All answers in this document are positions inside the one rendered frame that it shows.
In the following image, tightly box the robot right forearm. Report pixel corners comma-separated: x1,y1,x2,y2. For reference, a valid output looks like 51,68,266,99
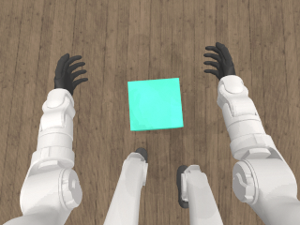
217,75,297,194

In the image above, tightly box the right robot hand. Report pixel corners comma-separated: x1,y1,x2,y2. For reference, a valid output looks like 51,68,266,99
203,42,236,81

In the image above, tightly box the right robot foot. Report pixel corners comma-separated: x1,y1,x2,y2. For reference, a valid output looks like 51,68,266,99
176,165,189,209

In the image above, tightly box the right robot thigh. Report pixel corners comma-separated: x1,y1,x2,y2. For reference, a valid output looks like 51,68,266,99
181,170,223,225

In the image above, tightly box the robot right upper arm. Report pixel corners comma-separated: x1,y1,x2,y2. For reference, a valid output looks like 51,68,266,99
232,158,300,225

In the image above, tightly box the left robot hand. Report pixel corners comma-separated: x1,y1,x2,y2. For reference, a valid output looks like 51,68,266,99
53,53,88,96

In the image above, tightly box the carton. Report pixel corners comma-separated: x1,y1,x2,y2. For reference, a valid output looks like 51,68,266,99
127,78,184,131

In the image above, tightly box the robot left forearm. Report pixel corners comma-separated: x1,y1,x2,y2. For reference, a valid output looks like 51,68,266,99
20,88,76,213

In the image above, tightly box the robot left upper arm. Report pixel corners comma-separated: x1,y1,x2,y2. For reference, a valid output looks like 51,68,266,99
3,168,83,225

